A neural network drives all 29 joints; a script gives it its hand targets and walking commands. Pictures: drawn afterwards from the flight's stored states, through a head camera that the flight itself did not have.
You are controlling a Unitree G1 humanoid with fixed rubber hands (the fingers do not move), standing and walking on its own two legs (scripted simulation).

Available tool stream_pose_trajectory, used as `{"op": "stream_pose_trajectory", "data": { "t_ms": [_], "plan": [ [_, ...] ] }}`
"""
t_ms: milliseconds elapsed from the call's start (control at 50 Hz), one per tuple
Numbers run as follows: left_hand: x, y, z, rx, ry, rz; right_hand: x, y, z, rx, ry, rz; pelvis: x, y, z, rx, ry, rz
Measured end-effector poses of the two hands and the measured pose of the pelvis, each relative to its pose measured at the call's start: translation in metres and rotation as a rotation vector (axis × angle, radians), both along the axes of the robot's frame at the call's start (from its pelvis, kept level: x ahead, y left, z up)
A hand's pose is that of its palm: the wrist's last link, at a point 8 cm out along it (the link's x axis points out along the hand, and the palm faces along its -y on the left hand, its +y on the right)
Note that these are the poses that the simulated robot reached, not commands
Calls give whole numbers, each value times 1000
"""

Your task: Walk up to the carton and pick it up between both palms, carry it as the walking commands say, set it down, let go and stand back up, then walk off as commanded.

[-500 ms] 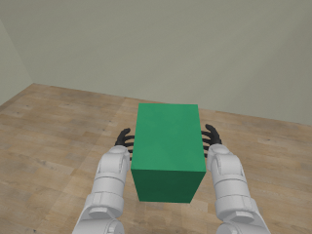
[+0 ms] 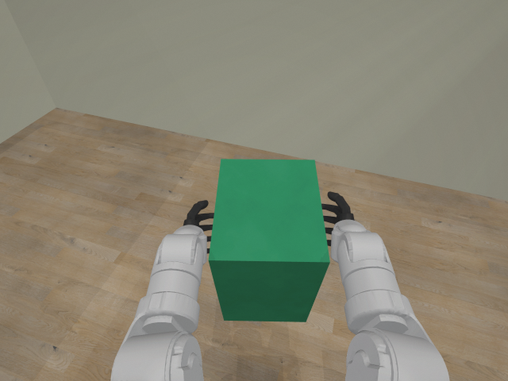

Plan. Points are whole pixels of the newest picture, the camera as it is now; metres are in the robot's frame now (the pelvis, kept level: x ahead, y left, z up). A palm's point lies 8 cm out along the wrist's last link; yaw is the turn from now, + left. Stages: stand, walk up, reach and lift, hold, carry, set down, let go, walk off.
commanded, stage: reach and lift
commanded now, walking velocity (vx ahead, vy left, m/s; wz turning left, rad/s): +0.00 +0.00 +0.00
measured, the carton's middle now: (266, 245) +0.36 +0.00 -0.01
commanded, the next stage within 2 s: hold in 0.88 s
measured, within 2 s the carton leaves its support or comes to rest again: neither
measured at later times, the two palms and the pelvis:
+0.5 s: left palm (199, 251) +0.32 +0.12 +0.04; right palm (351, 233) +0.33 -0.14 +0.06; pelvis +0.03 +0.00 +0.01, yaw +0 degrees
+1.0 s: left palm (189, 250) +0.31 +0.13 +0.05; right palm (347, 241) +0.31 -0.13 +0.07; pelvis +0.00 -0.01 +0.00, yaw +1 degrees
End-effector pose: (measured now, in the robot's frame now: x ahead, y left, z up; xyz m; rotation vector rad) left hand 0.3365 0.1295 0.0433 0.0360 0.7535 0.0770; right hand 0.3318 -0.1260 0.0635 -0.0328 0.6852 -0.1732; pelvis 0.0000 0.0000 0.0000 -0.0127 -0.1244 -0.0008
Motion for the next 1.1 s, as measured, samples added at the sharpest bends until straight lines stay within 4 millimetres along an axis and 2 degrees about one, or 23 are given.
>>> {"op": "stream_pose_trajectory", "data": {
  "t_ms": [120, 200, 360, 460, 560, 660, 780, 900, 1100],
  "plan": [
    [6, 2, 11, 83, -16, -5, 1, 2, -13, 98, -18, -23, 16, 12, 3, -1, 26, -10],
    [4, 3, 17, 69, -42, 28, 1, 2, -10, 111, -45, -16, 27, 14, 5, 11, 23, -22],
    [-9, -3, -3, -28, -16, 58, 6, -2, 6, -15, -18, 46, 37, 0, 7, 17, 1, -11],
    [-19, -11, -9, 6, -2, 22, 1, -8, 5, -7, -5, 43, 34, -4, 8, 9, 1, -8],
    [-23, -16, -2, 76, 15, -2, -11, -16, -8, 62, 4, 16, 26, -3, 7, 10, -8, -14],
    [-28, -14, 9, 104, -7, 23, -21, -14, -14, 83, -19, 35, 18, -4, 6, 19, -19, -20],
    [-33, -9, 15, 54, -41, 53, -22, -9, -1, 42, -52, 56, 8, -11, 3, 24, -39, -3],
    [-34, -3, 9, -9, -42, 59, -19, -2, 12, -1, -51, 53, 0, -17, -1, 15, -58, 15],
    [-22, -1, 16, 101, -12, 11, -20, -2, -11, 112, -21, -2, 2, -2, 0, 1, -46, 3]
  ]
}}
